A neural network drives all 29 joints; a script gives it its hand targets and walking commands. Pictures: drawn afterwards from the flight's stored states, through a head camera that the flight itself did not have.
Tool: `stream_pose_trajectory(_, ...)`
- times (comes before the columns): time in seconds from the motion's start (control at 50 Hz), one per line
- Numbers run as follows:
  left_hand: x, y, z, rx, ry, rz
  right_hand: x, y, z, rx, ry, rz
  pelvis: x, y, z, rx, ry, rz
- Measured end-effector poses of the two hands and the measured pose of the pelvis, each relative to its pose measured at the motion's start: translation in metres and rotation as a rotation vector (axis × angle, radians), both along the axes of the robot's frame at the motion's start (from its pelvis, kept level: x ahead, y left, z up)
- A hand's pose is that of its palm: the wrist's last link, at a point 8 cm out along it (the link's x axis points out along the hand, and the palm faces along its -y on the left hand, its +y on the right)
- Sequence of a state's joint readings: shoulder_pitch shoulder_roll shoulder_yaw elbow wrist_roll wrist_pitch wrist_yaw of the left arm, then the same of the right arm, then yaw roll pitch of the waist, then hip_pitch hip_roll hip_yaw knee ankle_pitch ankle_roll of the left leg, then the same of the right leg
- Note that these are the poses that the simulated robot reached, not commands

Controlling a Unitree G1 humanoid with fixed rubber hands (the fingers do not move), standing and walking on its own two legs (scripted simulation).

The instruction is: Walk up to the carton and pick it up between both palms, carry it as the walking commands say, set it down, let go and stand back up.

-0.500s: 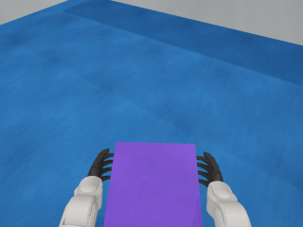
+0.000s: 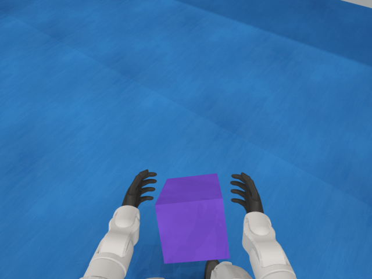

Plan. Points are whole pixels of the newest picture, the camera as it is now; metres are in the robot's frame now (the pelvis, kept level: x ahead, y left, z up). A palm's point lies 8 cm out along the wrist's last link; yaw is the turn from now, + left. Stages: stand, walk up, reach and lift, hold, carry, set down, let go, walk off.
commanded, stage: set down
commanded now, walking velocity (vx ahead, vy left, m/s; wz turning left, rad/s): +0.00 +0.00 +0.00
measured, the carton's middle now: (193, 212) +0.35 +0.00 -0.39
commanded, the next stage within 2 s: none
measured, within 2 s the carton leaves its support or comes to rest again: neither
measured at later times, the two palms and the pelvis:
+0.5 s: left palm (143, 202) +0.31 +0.14 -0.14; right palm (243, 211) +0.29 -0.13 -0.14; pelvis -0.02 +0.01 -0.03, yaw +0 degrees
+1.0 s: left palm (156, 191) +0.36 +0.12 -0.21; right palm (240, 200) +0.34 -0.14 -0.22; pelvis -0.06 +0.00 -0.08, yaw +0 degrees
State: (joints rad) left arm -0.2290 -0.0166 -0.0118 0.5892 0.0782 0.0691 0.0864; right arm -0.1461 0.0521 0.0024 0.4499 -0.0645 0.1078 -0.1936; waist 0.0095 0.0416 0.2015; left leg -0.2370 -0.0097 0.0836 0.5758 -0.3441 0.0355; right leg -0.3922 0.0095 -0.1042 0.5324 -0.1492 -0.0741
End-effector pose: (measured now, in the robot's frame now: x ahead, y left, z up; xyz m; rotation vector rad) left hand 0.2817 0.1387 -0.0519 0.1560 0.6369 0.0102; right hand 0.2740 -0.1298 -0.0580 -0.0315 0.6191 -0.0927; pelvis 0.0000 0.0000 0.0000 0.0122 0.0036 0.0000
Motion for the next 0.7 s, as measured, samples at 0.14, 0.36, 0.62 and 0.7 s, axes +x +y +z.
stream_pose_trajectory(0.14, 0.0, -0.004, -0.026, 0.007, 0.026, 0.011, 0.001, 0.001, -0.025, -0.017, 0.028, -0.009, -0.001, 0.002, -0.003, -0.004, 0.042, 0.0)
stream_pose_trajectory(0.36, 0.015, -0.001, -0.067, 0.04, 0.04, -0.001, 0.007, 0.003, -0.066, -0.027, 0.064, -0.028, -0.013, 0.005, -0.019, -0.01, 0.189, -0.003)
stream_pose_trajectory(0.62, 0.04, -0.011, -0.1, 0.05, 0.01, -0.033, 0.032, -0.009, -0.097, -0.045, 0.03, -0.06, -0.032, 0.006, -0.041, -0.01, 0.313, 0.0)
stream_pose_trajectory(0.7, 0.049, -0.016, -0.109, 0.045, -0.004, -0.039, 0.041, -0.011, -0.109, -0.047, 0.031, -0.06, -0.037, 0.005, -0.048, -0.009, 0.346, 0.0)
